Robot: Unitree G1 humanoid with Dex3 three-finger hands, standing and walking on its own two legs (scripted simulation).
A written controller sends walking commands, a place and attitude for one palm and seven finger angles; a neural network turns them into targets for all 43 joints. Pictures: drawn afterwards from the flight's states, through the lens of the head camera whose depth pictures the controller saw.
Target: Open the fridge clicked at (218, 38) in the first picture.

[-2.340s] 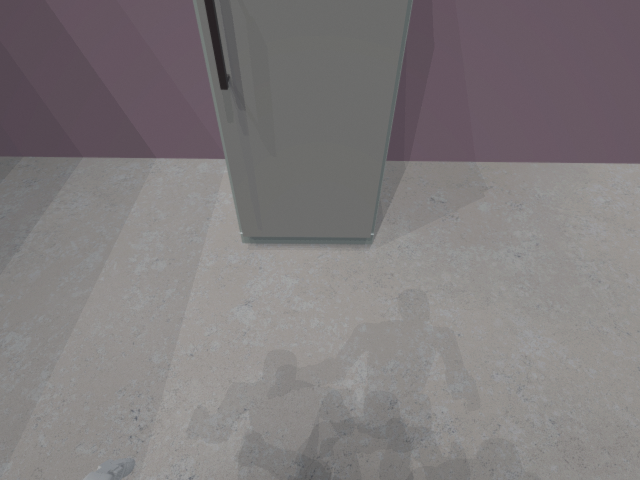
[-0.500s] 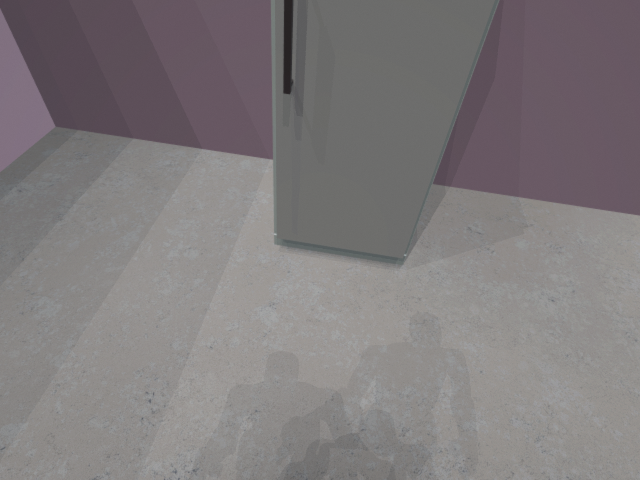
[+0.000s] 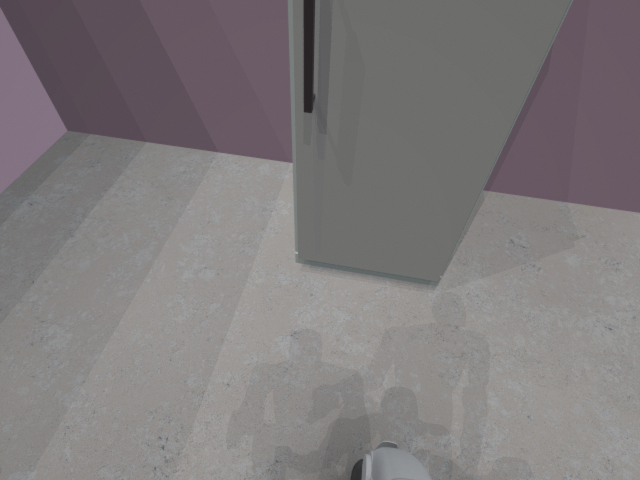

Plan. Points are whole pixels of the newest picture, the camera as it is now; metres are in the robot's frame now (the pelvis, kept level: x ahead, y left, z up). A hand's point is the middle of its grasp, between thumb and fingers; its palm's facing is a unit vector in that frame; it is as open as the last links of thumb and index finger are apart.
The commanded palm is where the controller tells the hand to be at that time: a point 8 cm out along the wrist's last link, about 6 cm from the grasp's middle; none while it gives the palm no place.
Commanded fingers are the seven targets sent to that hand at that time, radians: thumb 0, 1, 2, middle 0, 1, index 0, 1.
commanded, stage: turn to face it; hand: left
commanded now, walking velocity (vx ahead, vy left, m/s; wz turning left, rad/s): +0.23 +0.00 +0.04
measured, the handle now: (311, 27) +0.90 +0.04 +0.15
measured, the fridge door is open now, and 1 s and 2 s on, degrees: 0 0 0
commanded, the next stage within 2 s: take the last steps up to it in 0.40 s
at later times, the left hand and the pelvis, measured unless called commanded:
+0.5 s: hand (215, 478) +0.16 +0.15 -0.18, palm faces +0.02 -0.98 -0.17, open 7.3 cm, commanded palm none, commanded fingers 0.00 0.90 0.90 -0.20 -0.30 -0.20 -0.30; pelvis +0.15 -0.02 +0.00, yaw -4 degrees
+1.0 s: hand (247, 398) +0.27 +0.12 -0.16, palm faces -0.08 -0.97 -0.21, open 7.3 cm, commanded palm none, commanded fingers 0.00 0.90 0.90 -0.20 -0.30 -0.20 -0.30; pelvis +0.23 -0.06 +0.00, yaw -8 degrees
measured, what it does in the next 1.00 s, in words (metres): walks ahead: right foot, then left foot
